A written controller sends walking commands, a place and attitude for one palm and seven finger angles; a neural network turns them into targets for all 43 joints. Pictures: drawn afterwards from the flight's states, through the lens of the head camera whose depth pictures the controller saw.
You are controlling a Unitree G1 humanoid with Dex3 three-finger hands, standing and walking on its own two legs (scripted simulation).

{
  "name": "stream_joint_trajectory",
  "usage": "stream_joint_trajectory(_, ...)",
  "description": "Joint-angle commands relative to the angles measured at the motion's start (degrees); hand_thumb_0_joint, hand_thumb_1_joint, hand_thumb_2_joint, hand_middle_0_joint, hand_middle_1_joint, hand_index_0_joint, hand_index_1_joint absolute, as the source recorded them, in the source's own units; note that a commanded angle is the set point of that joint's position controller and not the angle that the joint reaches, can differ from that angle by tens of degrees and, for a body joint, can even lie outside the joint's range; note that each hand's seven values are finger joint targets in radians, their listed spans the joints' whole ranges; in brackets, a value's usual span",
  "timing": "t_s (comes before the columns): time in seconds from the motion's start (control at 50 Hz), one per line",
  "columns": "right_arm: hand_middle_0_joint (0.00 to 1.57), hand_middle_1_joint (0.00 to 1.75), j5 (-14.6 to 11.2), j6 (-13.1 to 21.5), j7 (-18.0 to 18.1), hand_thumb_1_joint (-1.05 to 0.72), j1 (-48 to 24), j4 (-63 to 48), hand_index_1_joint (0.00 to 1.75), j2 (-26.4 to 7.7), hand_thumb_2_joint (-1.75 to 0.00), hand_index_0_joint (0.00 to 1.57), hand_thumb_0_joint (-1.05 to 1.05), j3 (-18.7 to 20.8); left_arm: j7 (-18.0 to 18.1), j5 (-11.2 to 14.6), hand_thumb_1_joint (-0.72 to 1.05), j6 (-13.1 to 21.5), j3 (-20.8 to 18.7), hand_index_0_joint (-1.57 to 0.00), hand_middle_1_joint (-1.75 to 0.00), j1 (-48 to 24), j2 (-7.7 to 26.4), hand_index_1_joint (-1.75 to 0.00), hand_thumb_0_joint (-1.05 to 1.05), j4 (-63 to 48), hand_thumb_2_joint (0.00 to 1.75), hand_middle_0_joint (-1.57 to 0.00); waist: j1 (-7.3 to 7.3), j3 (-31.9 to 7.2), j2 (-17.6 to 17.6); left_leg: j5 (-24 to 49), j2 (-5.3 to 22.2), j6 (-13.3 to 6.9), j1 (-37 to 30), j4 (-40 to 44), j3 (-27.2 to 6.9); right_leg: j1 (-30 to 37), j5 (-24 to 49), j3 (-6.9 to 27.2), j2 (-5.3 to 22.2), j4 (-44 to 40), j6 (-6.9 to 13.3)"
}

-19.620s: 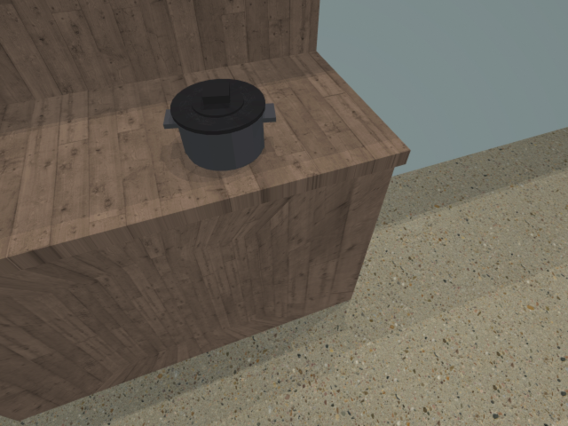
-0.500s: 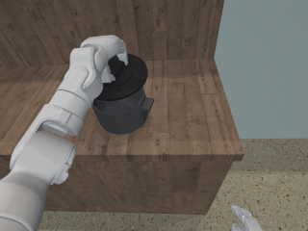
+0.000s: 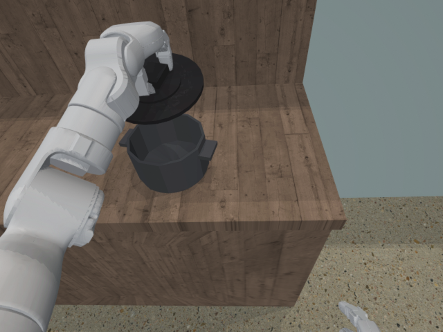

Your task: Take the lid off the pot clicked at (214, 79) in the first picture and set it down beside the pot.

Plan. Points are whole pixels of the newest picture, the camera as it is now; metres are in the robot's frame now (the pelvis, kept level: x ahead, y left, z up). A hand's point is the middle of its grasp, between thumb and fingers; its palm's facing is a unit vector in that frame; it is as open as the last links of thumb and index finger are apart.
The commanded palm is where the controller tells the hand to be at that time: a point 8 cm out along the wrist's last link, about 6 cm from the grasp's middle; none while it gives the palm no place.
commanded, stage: lift the lid straight up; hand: left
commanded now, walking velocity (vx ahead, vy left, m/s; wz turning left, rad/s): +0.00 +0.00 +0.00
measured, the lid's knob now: (150, 74) +0.50 +0.12 +0.23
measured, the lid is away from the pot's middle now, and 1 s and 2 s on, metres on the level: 0.01 0.04 0.19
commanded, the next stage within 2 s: move the lid sideways beside the pot in 0.50 s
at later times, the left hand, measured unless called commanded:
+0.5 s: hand (137, 59) +0.47 +0.13 +0.28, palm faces -0.15 -0.01 -0.99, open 8.5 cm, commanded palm +0.45 +0.13 +0.35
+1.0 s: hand (111, 62) +0.47 +0.17 +0.28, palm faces -0.14 -0.01 -0.99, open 8.5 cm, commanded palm +0.44 +0.18 +0.35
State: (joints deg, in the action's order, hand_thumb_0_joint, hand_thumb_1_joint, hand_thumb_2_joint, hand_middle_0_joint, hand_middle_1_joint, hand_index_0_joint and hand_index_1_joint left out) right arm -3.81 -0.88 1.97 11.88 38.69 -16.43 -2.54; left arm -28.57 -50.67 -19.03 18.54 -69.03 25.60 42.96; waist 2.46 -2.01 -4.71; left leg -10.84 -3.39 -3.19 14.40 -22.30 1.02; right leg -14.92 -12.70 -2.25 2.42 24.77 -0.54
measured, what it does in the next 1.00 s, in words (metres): stands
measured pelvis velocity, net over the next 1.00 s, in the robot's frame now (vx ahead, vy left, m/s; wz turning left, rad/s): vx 0.00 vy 0.01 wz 0.00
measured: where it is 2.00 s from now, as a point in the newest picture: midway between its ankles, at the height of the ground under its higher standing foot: outside the picture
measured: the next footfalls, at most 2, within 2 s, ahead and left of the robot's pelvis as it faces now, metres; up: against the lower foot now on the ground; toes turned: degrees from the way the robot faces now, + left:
none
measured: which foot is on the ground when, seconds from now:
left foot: down 0.00-1.00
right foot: down 0.00-1.00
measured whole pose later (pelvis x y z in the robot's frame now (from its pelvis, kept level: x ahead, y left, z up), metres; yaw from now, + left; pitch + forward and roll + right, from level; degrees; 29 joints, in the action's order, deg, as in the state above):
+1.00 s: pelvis +0.00 +0.01 +0.00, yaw +0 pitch +4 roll +0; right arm -4.3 -2.3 1.9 11.7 37.3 -16.6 -2.6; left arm -32.2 -52.6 -18.8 16.6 -70.4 31.3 40.3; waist 2.2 -2.0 -4.4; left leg -10.7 -3.8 -3.9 14.8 -21.6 1.2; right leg -14.9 -11.9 -2.0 2.7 23.1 -1.2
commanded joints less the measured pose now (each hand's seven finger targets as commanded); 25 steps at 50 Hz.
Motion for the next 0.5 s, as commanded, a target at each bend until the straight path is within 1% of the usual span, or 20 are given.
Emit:
stream_joint_trajectory(0.0, 0.20, 0.30, -0.2, 2.5, 0.3, -0.90, -5.9, -7.9, 0.30, -5.4, -0.90, 0.20, 0.00, 1.8, 3.4, -3.1, 0.57, -0.5, -8.1, -0.75, -0.98, -39.3, 16.0, -0.94, 0.00, -10.8, 1.10, -0.79, 0.00, -23.9, 7.5, 14.9, 0.8, -1.0, -11.2, 0.4, -3.4, 6.6, 18.0, 0.6, -1.9, -1.1, 3.0)
stream_joint_trajectory(0.02, 0.20, 0.30, -0.3, 2.6, 0.3, -0.90, -5.7, -7.9, 0.30, -5.3, -0.90, 0.20, 0.00, 1.7, 3.2, -3.1, 0.57, -0.5, -6.7, -0.75, -0.98, -40.7, 14.8, -0.94, 0.00, -12.0, 1.10, -0.79, 0.13, -24.0, 6.5, 14.6, 0.7, -1.0, -11.6, 0.7, -3.3, 6.1, 17.7, 0.5, -1.9, -1.1, 2.9)
stream_joint_trajectory(0.06, 0.20, 0.30, -0.1, 3.0, 0.2, -0.90, -5.9, -8.3, 0.30, -5.8, -0.90, 0.20, 0.00, 2.0, 3.4, -1.7, 0.57, -0.3, -7.9, -0.75, -0.98, -39.0, 15.4, -0.94, 0.00, -13.1, 1.10, -0.79, -0.23, -25.7, 5.9, 17.0, 0.7, -1.1, -12.5, 0.0, -3.7, 7.4, 19.2, 0.7, -1.6, -1.1, 3.1)
stream_joint_trajectory(0.08, 0.20, 0.30, 0.0, 2.9, 0.1, -0.90, -5.9, -8.2, 0.30, -5.5, -0.90, 0.20, 0.00, 1.8, 3.3, -3.1, 0.57, -0.3, -9.8, -0.75, -0.98, -40.3, 18.4, -0.94, 0.00, -13.8, 1.10, -0.79, -0.70, -27.0, 6.3, 17.6, 0.9, -0.8, -12.5, 0.2, -3.5, 8.1, 19.8, 0.9, -1.7, -0.6, 3.0)
stream_joint_trajectory(0.12, 0.20, 0.30, -0.2, 2.5, 0.2, -0.90, -6.1, -8.0, 0.30, -5.3, -0.90, 0.20, 0.00, 1.5, 2.7, -3.4, 0.57, -1.0, -7.0, -0.75, -0.98, -39.6, 15.1, -0.94, 0.00, -9.9, 1.10, -0.79, -0.13, -24.0, 7.7, 16.1, 0.8, -0.9, -11.0, 0.5, -3.2, 6.7, 18.9, 0.5, -1.7, -1.0, 2.9)
stream_joint_trajectory(0.14, 0.20, 0.30, -0.3, 2.4, 0.3, -0.90, -5.8, -7.8, 0.30, -5.5, -0.90, 0.20, 0.00, 1.7, 2.6, -3.5, 0.57, -1.3, -7.8, -0.75, -0.98, -39.9, 15.8, -0.94, 0.00, -9.4, 1.10, -0.79, -0.14, -23.5, 8.4, 15.6, 0.9, -1.0, -10.8, 0.4, -3.0, 6.4, 18.5, 0.5, -1.7, -1.1, 2.8)
stream_joint_trajectory(0.16, 0.20, 0.30, -0.3, 2.4, 0.2, -0.90, -6.3, -8.2, 0.30, -5.9, -0.90, 0.20, 0.00, 1.8, 2.7, -2.0, 0.57, -0.9, -6.3, -0.75, -0.98, -39.3, 14.0, -0.94, 0.00, -11.5, 1.10, -0.79, 0.03, -24.5, 6.2, 17.6, 0.9, -0.8, -12.1, 0.2, -3.4, 6.3, 19.3, 0.5, -1.5, -1.2, 3.1)
stream_joint_trajectory(0.18, 0.20, 0.30, -0.2, 2.5, 0.1, -0.90, -6.3, -8.3, 0.30, -5.3, -0.90, 0.20, 0.00, 1.6, 2.7, -3.1, 0.57, -0.9, -6.8, -0.75, -0.98, -41.1, 14.9, -0.94, 0.00, -12.4, 1.10, -0.79, -0.21, -25.5, 6.3, 18.1, 1.0, -0.7, -12.4, 0.3, -3.5, 6.4, 19.2, 0.5, -1.7, -0.8, 3.0)
stream_joint_trajectory(0.2, 0.20, 0.30, -0.3, 2.3, 0.2, -0.90, -6.5, -8.1, 0.30, -5.3, -0.90, 0.20, 0.00, 1.6, 2.4, -3.3, 0.57, -1.3, -5.5, -0.75, -0.98, -41.4, 13.4, -0.94, 0.00, -10.6, 1.10, -0.79, 0.23, -24.3, 6.5, 17.3, 1.0, -0.8, -12.2, 0.2, -3.3, 5.3, 18.6, 0.4, -1.8, -1.0, 3.0)
stream_joint_trajectory(0.24, 0.20, 0.30, -0.3, 2.7, 0.3, -0.90, -6.5, -8.2, 0.30, -5.2, -0.90, 0.20, 0.00, 1.5, 2.4, -3.5, 0.57, -1.3, -6.6, -0.75, -0.98, -43.1, 15.1, -0.94, 0.00, -11.4, 1.10, -0.79, 0.03, -25.4, 6.3, 16.8, 0.9, -0.9, -12.9, 0.1, -3.4, 5.5, 18.0, 0.5, -1.8, -0.9, 3.0)
stream_joint_trajectory(0.26, 0.20, 0.30, -0.2, 2.6, 0.3, -0.90, -6.0, -7.9, 0.30, -5.8, -0.90, 0.20, 0.00, 1.6, 2.5, -2.1, 0.57, -1.2, -5.8, -0.75, -0.98, -41.4, 13.8, -0.94, 0.00, -10.6, 1.10, -0.79, 0.34, -25.2, 6.3, 17.7, 0.8, -0.9, -12.6, 0.0, -3.6, 5.8, 18.8, 0.5, -1.6, -1.3, 3.1)
stream_joint_trajectory(0.28, 0.20, 0.30, -0.1, 2.5, 0.5, -0.90, -5.6, -7.5, 0.30, -5.5, -0.90, 0.20, 0.00, 1.5, 2.5, -3.6, 0.57, -1.4, -8.1, -0.75, -0.98, -42.7, 16.9, -0.94, 0.00, -9.4, 1.10, -0.79, -0.06, -25.3, 7.5, 15.9, 0.9, -0.8, -11.7, 0.5, -3.4, 6.2, 17.9, 0.6, -1.7, -1.3, 2.9)
stream_joint_trajectory(0.3, 0.20, 0.30, -0.2, 2.2, 0.7, -0.90, -5.8, -7.1, 0.30, -5.6, -0.90, 0.20, 0.00, 1.3, 2.4, -4.1, 0.57, -1.7, -7.5, -0.75, -0.98, -42.5, 16.6, -0.94, 0.00, -6.6, 1.10, -0.79, 0.27, -23.5, 8.6, 14.8, 0.8, -0.9, -10.4, 0.6, -3.0, 5.8, 17.6, 0.4, -1.8, -1.3, 2.9)
stream_joint_trajectory(0.32, 0.20, 0.30, -0.4, 2.2, 0.6, -0.90, -6.0, -7.3, 0.30, -5.3, -0.90, 0.20, 0.00, 1.1, 2.1, -3.7, 0.57, -1.7, -4.6, -0.75, -0.98, -43.4, 13.1, -0.94, 0.00, -6.7, 1.10, -0.79, 0.61, -22.5, 7.8, 14.6, 0.7, -0.8, -10.4, 1.0, -3.1, 4.6, 17.2, 0.1, -1.7, -1.4, 2.9)
stream_joint_trajectory(0.34, 0.20, 0.30, -0.5, 2.3, 0.6, -0.90, -5.8, -7.1, 0.30, -5.2, -0.90, 0.20, 0.00, 1.2, 2.0, -3.4, 0.57, -1.8, -3.7, -0.75, -0.98, -43.5, 11.6, -0.94, 0.00, -6.2, 1.10, -0.79, 0.79, -22.2, 8.1, 14.4, 0.8, -0.7, -10.7, 0.9, -3.3, 3.8, 16.5, 0.0, -1.8, -1.4, 2.9)
stream_joint_trajectory(0.36, 0.20, 0.30, -0.4, 2.3, 0.4, -0.90, -5.8, -7.3, 0.30, -5.7, -0.90, 0.20, 0.00, 1.5, 2.1, -2.0, 0.57, -1.5, -2.4, -0.75, -0.98, -42.0, 9.3, -0.94, 0.00, -7.6, 1.10, -0.79, 1.06, -23.0, 6.7, 16.6, 0.9, -0.6, -12.2, 0.5, -3.8, 3.3, 16.9, -0.1, -1.6, -1.5, 3.0)
stream_joint_trajectory(0.38, 0.20, 0.30, 0.0, 2.6, 0.3, -0.90, -5.6, -7.6, 0.30, -5.3, -0.90, 0.20, 0.00, 1.4, 2.3, -3.3, 0.57, -1.3, -5.1, -0.75, -0.98, -44.0, 13.1, -0.94, 0.00, -9.5, 1.10, -0.79, 0.19, -25.8, 6.0, 16.4, 1.1, -0.4, -12.8, 0.8, -3.9, 4.7, 16.6, 0.2, -1.8, -1.1, 2.9)
stream_joint_trajectory(0.44, 0.20, 0.30, -0.1, 2.7, 0.6, -0.90, -5.3, -7.2, 0.30, -5.1, -0.90, 0.20, 0.00, 1.3, 2.2, -3.8, 0.57, -1.5, -3.6, -0.75, -0.98, -45.9, 11.4, -0.94, 0.00, -7.3, 1.10, -0.79, 1.02, -24.3, 6.5, 15.7, 0.8, -0.6, -12.4, 0.6, -3.7, 3.7, 16.5, 0.1, -1.9, -1.3, 3.0)
stream_joint_trajectory(0.46, 0.20, 0.30, 0.1, 2.7, 0.6, -0.90, -4.6, -6.9, 0.30, -5.9, -0.90, 0.20, 0.00, 1.7, 2.6, -2.6, 0.57, -1.3, -5.0, -0.75, -0.98, -43.9, 12.4, -0.94, 0.00, -7.3, 1.10, -0.79, 0.88, -25.1, 6.4, 17.2, 0.9, -0.6, -13.0, 0.4, -4.0, 4.4, 17.6, 0.2, -1.7, -1.6, 3.1)
stream_joint_trajectory(0.48, 0.20, 0.30, 0.2, 2.8, 0.7, -0.90, -4.7, -7.1, 0.30, -5.5, -0.90, 0.20, 0.00, 1.3, 2.7, -4.0, 0.57, -1.0, -7.8, -0.75, -0.98, -45.9, 16.7, -0.94, 0.00, -8.4, 1.10, -0.79, 0.10, -27.1, 7.1, 16.4, 0.9, -0.5, -12.3, 0.9, -3.9, 6.2, 17.4, 0.5, -1.8, -1.2, 2.9)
